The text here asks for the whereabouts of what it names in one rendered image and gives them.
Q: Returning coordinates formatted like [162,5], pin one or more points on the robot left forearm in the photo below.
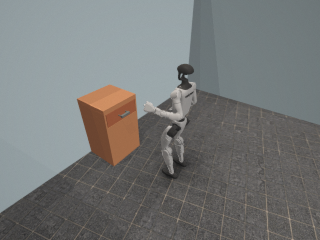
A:
[168,115]

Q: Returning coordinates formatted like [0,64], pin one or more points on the cabinet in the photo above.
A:
[112,144]

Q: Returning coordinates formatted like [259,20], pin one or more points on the left robot upper arm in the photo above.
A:
[176,99]

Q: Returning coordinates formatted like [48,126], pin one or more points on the drawer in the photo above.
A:
[113,117]

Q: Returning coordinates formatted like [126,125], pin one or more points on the handle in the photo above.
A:
[125,114]

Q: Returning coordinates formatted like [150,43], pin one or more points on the humanoid robot torso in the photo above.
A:
[186,100]

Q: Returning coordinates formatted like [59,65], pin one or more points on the right robot upper arm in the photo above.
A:
[194,97]

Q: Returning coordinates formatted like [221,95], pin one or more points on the left robot hand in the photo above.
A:
[148,107]

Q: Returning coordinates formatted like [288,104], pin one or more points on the robot left thigh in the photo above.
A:
[167,136]

